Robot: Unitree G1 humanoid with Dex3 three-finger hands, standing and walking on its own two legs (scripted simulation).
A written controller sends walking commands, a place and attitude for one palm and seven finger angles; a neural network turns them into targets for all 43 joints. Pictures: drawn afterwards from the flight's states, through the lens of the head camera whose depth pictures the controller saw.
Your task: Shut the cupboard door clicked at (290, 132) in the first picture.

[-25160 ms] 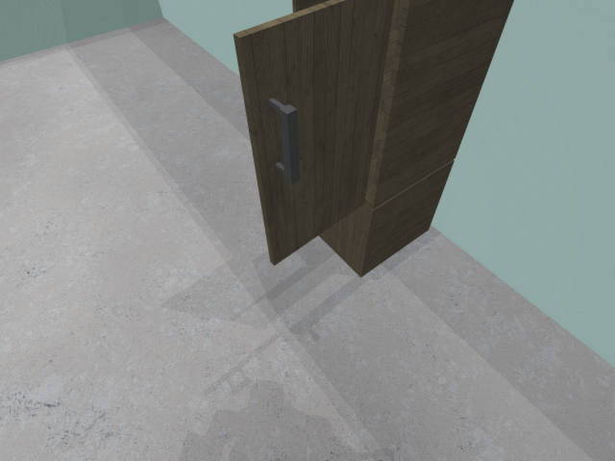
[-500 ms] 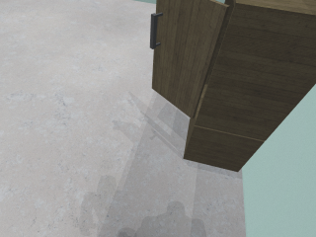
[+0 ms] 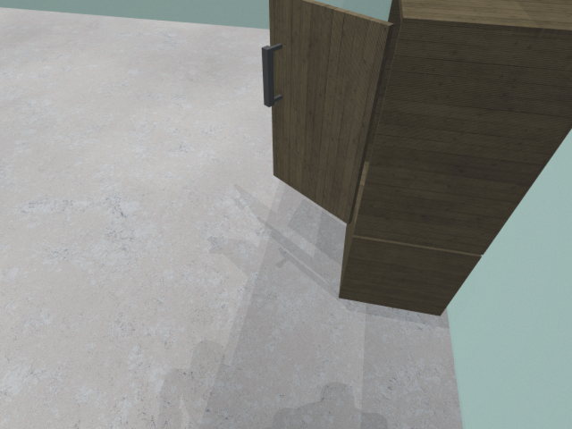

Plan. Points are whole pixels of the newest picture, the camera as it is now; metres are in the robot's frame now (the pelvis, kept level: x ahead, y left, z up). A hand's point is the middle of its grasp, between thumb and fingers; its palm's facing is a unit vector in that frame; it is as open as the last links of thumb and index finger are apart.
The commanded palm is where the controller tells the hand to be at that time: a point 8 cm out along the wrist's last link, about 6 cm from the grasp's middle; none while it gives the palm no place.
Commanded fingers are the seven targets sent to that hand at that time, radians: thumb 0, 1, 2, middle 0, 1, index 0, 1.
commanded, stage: let the arm hang, fingers relaxed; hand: left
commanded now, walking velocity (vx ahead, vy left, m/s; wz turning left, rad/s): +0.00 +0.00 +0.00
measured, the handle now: (273, 75) +0.98 +0.09 +0.05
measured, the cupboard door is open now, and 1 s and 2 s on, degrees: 57 57 57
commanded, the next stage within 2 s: look to check the result in 0.20 s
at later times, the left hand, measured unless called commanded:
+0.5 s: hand out of the picture +0.00 +0.19 -0.17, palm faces +0.03 -0.97 -0.23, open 7.4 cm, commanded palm none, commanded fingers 0.00 0.90 0.90 -0.20 -0.30 -0.20 -0.30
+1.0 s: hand out of the picture +0.06 +0.21 -0.17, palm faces +0.03 -0.96 -0.28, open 7.4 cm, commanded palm none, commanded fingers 0.00 0.90 0.90 -0.20 -0.30 -0.20 -0.30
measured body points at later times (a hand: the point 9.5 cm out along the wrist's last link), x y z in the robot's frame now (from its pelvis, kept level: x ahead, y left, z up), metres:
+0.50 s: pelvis +0.01 +0.00 +0.00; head +0.01 -0.01 +0.45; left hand +0.00 +0.24 -0.15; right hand +0.01 -0.23 -0.16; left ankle +0.04 +0.11 -0.74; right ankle -0.01 -0.10 -0.74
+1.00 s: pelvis +0.02 -0.01 +0.00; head +0.02 -0.01 +0.45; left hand +0.06 +0.26 -0.15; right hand +0.07 -0.27 -0.15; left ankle +0.04 +0.11 -0.74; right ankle -0.01 -0.10 -0.74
